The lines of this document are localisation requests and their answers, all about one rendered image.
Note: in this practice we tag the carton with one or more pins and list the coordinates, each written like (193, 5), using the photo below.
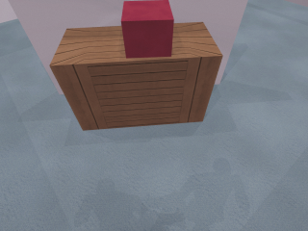
(147, 28)

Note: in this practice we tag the pedestal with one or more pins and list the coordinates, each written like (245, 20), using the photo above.
(106, 90)

